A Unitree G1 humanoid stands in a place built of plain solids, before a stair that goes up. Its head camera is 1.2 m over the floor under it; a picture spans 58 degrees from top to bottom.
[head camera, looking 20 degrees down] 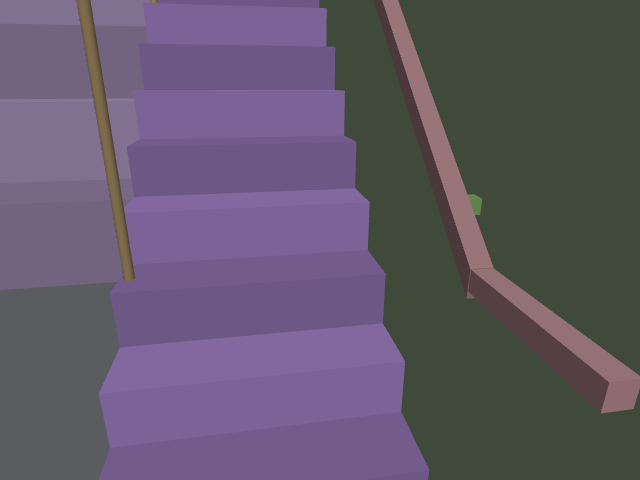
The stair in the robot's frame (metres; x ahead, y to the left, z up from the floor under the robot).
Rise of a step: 0.20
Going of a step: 0.23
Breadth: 0.89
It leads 10 degrees to the left of straight ahead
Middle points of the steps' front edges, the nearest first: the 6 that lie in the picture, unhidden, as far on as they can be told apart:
1.06 0.18 0.39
1.28 0.21 0.58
1.51 0.25 0.78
1.73 0.29 0.97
1.96 0.33 1.17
2.18 0.37 1.36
